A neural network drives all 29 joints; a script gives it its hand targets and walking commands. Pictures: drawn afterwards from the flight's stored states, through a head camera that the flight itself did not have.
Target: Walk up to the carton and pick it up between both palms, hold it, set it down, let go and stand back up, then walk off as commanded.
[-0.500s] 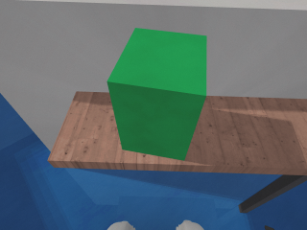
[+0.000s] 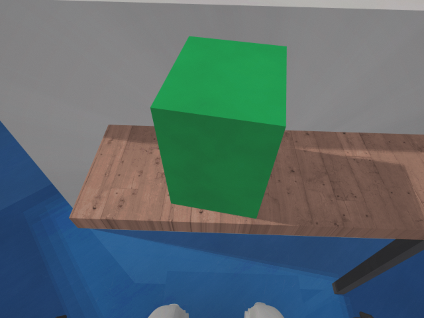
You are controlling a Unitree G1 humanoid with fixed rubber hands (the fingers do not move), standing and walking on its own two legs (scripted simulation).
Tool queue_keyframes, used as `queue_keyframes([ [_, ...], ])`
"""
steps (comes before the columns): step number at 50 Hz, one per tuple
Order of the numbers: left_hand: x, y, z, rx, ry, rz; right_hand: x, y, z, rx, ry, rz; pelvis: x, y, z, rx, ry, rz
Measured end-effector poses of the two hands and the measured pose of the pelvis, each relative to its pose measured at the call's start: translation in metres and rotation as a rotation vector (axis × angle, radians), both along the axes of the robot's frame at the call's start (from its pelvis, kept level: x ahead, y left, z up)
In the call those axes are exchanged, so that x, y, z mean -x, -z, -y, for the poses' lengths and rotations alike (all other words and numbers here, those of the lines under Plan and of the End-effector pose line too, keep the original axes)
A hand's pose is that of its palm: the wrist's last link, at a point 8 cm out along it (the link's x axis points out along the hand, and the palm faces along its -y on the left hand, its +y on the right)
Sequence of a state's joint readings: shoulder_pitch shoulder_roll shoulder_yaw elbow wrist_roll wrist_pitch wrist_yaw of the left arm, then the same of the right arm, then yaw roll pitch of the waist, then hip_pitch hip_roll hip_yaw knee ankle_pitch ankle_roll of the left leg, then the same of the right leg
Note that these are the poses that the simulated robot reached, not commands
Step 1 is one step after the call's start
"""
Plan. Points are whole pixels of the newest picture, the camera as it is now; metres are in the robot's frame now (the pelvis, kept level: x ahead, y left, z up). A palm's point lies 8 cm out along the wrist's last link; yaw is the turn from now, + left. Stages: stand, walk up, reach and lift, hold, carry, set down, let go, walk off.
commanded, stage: reach and lift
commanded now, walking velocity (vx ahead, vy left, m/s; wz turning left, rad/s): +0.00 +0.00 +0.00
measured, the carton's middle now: (224, 131) +0.45 -0.01 +0.11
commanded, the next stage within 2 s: none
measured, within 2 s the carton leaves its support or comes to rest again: neither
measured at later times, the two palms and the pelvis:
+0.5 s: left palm (66, 305) +0.15 +0.25 -0.01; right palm out of the picture +0.14 -0.27 -0.02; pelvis -0.02 -0.03 +0.04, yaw +0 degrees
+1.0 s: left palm (62, 290) +0.17 +0.24 +0.02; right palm (371, 303) +0.16 -0.23 +0.04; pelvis -0.02 -0.02 +0.05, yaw +0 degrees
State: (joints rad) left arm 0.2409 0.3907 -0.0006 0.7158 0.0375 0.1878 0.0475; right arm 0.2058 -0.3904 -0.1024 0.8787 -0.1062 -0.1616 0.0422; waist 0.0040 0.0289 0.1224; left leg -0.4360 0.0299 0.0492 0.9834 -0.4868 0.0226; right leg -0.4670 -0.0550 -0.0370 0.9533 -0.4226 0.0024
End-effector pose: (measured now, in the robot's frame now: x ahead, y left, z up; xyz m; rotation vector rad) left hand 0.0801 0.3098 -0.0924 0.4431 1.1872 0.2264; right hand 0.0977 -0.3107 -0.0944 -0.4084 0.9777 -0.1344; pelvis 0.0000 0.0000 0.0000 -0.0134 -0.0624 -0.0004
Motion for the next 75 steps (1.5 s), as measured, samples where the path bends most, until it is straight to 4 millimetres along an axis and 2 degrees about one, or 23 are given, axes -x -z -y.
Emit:
queue_keyframes([
  [4, -0.034, -0.006, 0.010, -0.005, 0.012, 0.019, -0.002, 0.008, -0.005, -0.044, 0.008, 0.053, 0.005, 0.003, 0.007, -0.005, 0.005, 0.010],
  [8, -0.075, -0.029, 0.029, 0.014, 0.073, 0.157, -0.002, 0.008, -0.008, -0.077, 0.020, 0.102, 0.008, 0.002, 0.014, -0.008, 0.012, 0.017],
  [11, -0.091, -0.051, 0.041, 0.030, 0.107, 0.227, -0.003, 0.002, -0.010, -0.093, 0.038, 0.124, 0.009, -0.007, 0.020, -0.014, 0.013, 0.027],
  [17, -0.088, -0.077, 0.054, 0.066, 0.116, 0.243, -0.029, -0.036, -0.020, -0.102, 0.039, 0.273, 0.013, -0.029, 0.029, -0.025, 0.009, 0.044],
  [20, -0.083, -0.081, 0.058, 0.084, 0.117, 0.235, -0.041, -0.056, -0.027, -0.106, 0.020, 0.343, 0.017, -0.037, 0.032, -0.029, 0.007, 0.040],
  [23, -0.078, -0.080, 0.061, 0.105, 0.120, 0.233, -0.045, -0.068, -0.035, -0.115, 0.021, 0.363, 0.021, -0.042, 0.032, -0.031, 0.006, 0.035],
  [29, -0.073, -0.074, 0.060, 0.171, 0.113, 0.260, -0.038, -0.077, -0.053, -0.131, 0.064, 0.355, 0.024, -0.045, 0.026, -0.024, 0.008, 0.032],
  [34, -0.079, -0.083, 0.054, 0.172, 0.138, 0.352, -0.028, -0.082, -0.069, -0.143, 0.090, 0.354, 0.023, -0.047, 0.016, -0.010, 0.007, 0.035],
  [38, -0.082, -0.089, 0.053, 0.171, 0.171, 0.403, -0.028, -0.087, -0.073, -0.144, 0.095, 0.365, 0.023, -0.049, 0.012, 0.000, 0.010, 0.041],
  [50, -0.088, -0.115, 0.066, 0.223, 0.143, 0.528, -0.065, -0.131, -0.079, -0.217, 0.073, 0.553, 0.018, -0.054, 0.021, -0.009, 0.007, 0.056],
  [60, -0.108, -0.144, 0.091, 0.327, 0.135, 0.656, -0.083, -0.150, -0.106, -0.325, 0.117, 0.584, 0.010, -0.056, 0.034, -0.021, 0.007, 0.054],
  [67, -0.123, -0.162, 0.093, 0.367, 0.137, 0.724, -0.092, -0.165, -0.127, -0.355, 0.157, 0.600, 0.001, -0.058, 0.031, -0.019, 0.005, 0.034],
  [75, -0.132, -0.173, 0.090, 0.391, 0.151, 0.754, -0.108, -0.186, -0.136, -0.361, 0.172, 0.665, -0.010, -0.061, 0.021, -0.013, 0.002, 0.008],
])
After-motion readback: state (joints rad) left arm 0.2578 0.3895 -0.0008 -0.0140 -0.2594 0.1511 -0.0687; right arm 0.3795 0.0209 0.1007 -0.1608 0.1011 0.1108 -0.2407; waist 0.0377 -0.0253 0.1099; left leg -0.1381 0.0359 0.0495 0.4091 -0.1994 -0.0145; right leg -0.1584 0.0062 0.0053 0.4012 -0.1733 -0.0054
